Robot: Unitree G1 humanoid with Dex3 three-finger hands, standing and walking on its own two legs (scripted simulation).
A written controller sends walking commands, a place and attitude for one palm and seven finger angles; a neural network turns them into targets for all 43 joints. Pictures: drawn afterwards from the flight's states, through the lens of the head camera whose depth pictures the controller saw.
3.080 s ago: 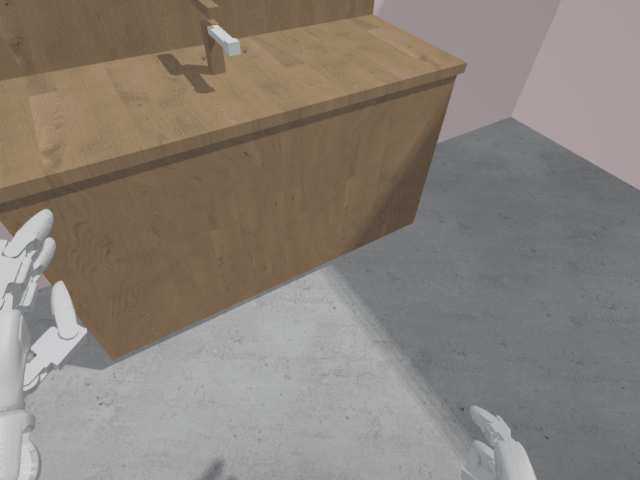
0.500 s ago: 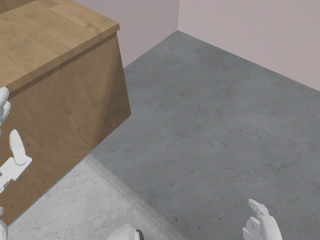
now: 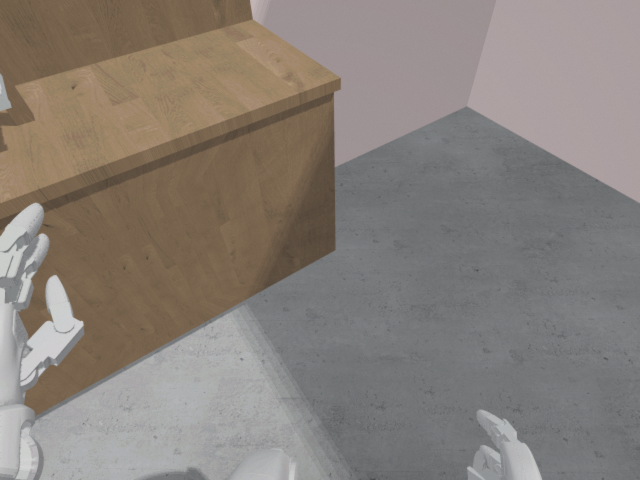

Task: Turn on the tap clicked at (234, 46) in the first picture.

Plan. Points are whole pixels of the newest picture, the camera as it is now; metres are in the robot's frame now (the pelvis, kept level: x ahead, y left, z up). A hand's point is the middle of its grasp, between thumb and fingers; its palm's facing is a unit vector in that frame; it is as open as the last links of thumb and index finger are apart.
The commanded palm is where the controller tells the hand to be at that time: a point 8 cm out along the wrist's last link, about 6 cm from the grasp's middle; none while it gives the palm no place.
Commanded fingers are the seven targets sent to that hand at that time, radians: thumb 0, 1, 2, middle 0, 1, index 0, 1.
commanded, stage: turn to face it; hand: left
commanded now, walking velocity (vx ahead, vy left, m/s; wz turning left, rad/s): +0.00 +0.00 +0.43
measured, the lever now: out of the picture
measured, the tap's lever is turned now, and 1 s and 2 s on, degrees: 0 0 0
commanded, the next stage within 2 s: take the last steps up to it in 0.30 s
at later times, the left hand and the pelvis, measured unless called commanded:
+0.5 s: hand out of the picture +0.07 +0.27 +0.18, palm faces +0.59 -0.70 -0.40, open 7.4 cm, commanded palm +0.02 +0.30 +0.18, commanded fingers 0.00 0.90 0.90 -0.20 -0.30 -0.20 -0.30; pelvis -0.07 -0.01 +0.00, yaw +13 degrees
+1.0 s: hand out of the picture +0.03 +0.32 +0.18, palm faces +0.69 -0.63 -0.35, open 7.4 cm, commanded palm -0.03 +0.33 +0.18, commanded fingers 0.00 0.90 0.90 -0.20 -0.30 -0.20 -0.30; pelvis -0.10 +0.02 -0.01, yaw +18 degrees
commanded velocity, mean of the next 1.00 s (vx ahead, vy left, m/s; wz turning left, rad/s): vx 0.19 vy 0.05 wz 0.18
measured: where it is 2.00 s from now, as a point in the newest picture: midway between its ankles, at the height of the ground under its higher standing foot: outside the picture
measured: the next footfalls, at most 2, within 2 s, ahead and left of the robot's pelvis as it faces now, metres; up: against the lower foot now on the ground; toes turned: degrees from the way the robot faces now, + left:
left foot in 0.20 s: +0.00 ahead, +0.13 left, +0.00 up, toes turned +12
right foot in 0.54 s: -0.03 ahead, -0.12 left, +0.00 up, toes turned +7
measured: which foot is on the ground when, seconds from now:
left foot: up 0.00-0.18, down 0.20-0.54, up 0.56-0.92, down 0.94-1.00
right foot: down 0.00-0.20, up 0.22-0.52, down 0.54-0.94, up 0.96-1.00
